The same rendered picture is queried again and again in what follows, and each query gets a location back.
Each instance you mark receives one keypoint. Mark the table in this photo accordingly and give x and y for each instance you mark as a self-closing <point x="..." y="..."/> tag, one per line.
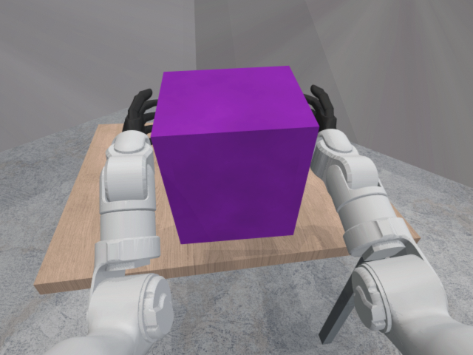
<point x="69" y="262"/>

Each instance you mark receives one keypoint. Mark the robot left upper arm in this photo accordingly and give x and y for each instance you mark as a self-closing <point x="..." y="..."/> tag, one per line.
<point x="126" y="315"/>

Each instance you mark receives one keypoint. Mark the carton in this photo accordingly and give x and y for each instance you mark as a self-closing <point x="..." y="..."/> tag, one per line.
<point x="234" y="148"/>

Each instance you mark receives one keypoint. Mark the right robot hand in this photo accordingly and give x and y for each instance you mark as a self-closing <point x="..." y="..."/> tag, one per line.
<point x="323" y="109"/>

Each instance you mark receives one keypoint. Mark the robot right upper arm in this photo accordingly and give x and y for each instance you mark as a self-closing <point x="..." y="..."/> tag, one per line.
<point x="402" y="298"/>

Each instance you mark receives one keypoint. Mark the right robot forearm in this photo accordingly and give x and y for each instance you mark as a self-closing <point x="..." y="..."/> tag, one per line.
<point x="372" y="229"/>

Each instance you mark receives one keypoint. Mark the left robot forearm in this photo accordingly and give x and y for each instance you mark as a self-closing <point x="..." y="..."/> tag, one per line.
<point x="127" y="208"/>

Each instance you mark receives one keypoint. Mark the left robot hand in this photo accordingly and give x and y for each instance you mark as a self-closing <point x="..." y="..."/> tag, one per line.
<point x="136" y="118"/>

